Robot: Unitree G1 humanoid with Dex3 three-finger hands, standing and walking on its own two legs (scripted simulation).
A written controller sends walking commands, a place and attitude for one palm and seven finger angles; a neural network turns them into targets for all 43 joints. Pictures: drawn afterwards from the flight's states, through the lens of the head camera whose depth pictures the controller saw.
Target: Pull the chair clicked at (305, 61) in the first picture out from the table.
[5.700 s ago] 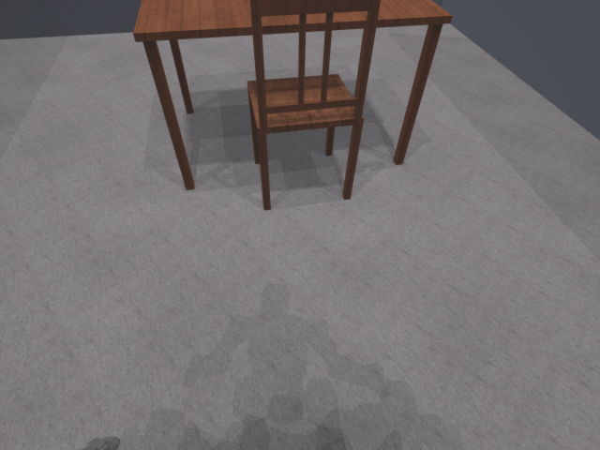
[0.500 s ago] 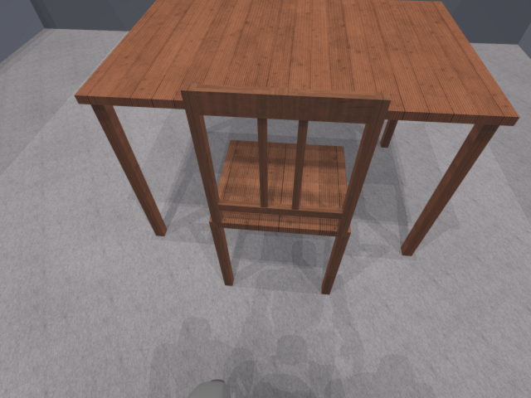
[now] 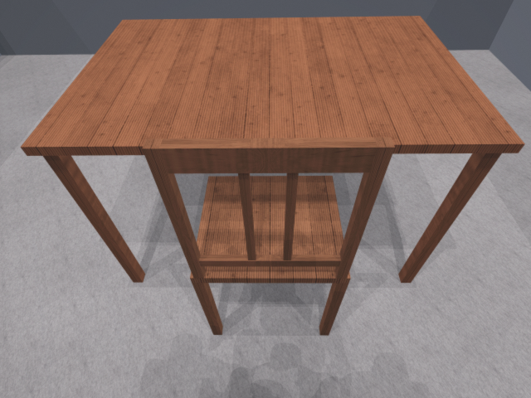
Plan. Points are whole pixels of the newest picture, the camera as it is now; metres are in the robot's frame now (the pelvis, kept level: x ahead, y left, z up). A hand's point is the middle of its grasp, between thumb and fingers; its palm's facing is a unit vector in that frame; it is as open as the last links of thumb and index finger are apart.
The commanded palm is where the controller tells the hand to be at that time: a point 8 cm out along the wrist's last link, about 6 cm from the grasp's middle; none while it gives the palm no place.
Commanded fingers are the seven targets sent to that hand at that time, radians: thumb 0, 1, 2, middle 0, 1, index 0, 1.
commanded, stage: come to a stop and stand still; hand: left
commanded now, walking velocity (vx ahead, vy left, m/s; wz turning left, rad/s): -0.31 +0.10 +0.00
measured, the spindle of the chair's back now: (248, 220) +0.47 +0.06 -0.07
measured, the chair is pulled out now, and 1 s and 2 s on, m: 0.00 0.00 0.00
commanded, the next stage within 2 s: look again from close up in 1.78 s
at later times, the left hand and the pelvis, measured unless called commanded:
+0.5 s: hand out of the picture +0.06 +0.24 -0.18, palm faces +0.07 -0.97 -0.22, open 7.4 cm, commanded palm none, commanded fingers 0.00 0.90 0.90 -0.20 -0.30 -0.20 -0.30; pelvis +0.02 +0.05 +0.00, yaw +0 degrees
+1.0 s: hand out of the picture -0.02 +0.20 -0.16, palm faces +0.02 -0.98 -0.18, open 7.4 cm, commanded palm none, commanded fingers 0.00 0.90 0.90 -0.20 -0.30 -0.20 -0.30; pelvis +0.00 +0.04 +0.01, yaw -1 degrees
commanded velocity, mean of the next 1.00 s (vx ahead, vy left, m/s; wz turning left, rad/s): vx -0.06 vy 0.03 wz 0.00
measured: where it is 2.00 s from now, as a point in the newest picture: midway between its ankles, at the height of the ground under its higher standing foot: outside the picture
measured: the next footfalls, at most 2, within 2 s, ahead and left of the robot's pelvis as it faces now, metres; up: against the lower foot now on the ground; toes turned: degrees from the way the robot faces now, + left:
left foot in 0.44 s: +0.07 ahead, +0.13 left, +0.00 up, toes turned +1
right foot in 0.78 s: +0.00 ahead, -0.06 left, +0.00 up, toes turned -3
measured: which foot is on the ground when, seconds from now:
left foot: down 0.00-0.02, up 0.04-0.42, down 0.44-1.00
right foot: down 0.00-0.44, up 0.46-0.76, down 0.78-1.00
